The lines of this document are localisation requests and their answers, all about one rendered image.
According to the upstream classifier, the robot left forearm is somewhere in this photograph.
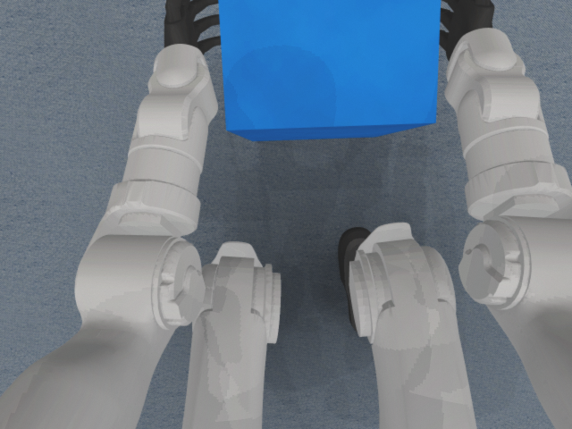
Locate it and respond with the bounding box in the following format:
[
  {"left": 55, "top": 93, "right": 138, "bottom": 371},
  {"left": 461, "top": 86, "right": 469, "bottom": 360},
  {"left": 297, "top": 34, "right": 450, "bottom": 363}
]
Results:
[{"left": 75, "top": 44, "right": 218, "bottom": 309}]

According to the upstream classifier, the right robot thigh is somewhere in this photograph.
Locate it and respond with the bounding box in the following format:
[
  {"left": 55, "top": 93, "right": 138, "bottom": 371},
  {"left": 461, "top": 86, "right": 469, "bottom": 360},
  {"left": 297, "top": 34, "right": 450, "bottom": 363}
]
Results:
[{"left": 349, "top": 239, "right": 477, "bottom": 429}]

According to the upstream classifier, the robot left hand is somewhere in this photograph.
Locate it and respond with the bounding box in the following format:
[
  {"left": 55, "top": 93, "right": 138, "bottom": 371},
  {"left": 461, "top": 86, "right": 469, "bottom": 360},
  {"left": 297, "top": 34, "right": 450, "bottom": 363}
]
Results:
[{"left": 164, "top": 0, "right": 221, "bottom": 55}]

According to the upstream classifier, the right robot shin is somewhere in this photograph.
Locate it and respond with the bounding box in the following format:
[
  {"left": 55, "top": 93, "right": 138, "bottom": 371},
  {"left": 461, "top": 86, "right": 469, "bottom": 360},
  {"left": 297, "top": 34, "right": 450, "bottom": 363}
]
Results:
[{"left": 354, "top": 223, "right": 456, "bottom": 313}]

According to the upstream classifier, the robot right forearm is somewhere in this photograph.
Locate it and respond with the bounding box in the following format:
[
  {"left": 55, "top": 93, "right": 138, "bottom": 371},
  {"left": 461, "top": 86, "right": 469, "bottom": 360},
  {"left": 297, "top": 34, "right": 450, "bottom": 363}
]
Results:
[{"left": 444, "top": 28, "right": 572, "bottom": 221}]

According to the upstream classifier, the robot right hand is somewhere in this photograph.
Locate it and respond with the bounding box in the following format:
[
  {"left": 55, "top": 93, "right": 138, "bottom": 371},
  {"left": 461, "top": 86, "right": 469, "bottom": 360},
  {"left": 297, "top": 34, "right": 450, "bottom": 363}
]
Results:
[{"left": 439, "top": 0, "right": 494, "bottom": 61}]

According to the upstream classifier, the carton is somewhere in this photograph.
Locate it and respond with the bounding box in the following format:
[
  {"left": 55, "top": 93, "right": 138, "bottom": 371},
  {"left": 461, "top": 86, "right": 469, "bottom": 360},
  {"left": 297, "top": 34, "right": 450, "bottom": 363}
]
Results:
[{"left": 218, "top": 0, "right": 441, "bottom": 141}]

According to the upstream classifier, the robot left upper arm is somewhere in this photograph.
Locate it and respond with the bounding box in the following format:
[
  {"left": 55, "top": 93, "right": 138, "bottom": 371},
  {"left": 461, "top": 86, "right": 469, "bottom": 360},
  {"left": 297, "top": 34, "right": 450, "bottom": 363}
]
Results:
[{"left": 0, "top": 235, "right": 206, "bottom": 429}]

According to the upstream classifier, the robot right upper arm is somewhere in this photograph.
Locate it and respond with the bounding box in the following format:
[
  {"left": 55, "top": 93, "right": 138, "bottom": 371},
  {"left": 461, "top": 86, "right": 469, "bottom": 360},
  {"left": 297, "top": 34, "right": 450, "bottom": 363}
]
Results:
[{"left": 458, "top": 215, "right": 572, "bottom": 429}]

